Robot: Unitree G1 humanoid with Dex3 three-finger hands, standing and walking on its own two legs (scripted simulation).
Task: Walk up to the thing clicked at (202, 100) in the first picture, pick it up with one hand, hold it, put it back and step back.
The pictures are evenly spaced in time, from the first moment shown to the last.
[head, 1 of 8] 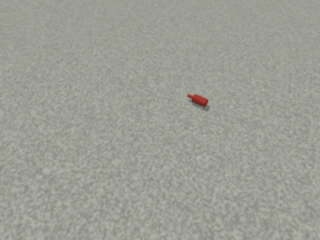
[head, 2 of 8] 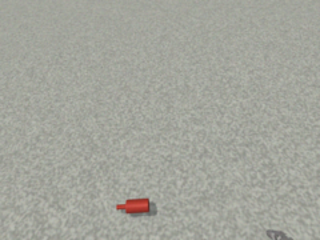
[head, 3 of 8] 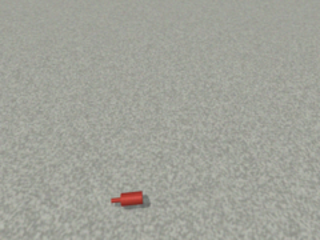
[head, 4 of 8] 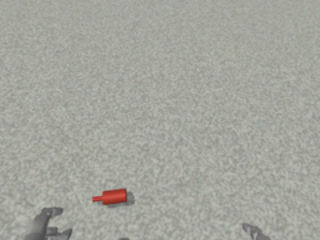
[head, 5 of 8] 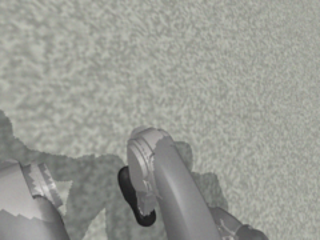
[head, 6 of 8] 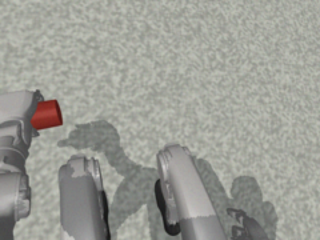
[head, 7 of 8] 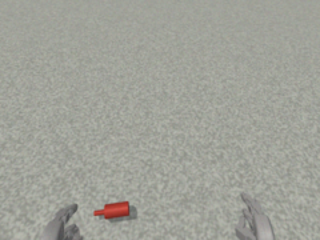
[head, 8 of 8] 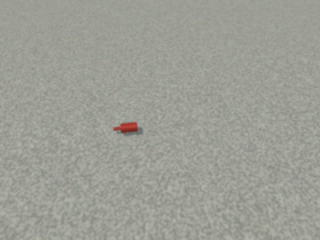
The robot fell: no
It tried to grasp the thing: yes
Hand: left
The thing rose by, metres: 0.68
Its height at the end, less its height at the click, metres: +0.00
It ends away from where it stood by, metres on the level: 0.01
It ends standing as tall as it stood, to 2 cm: yes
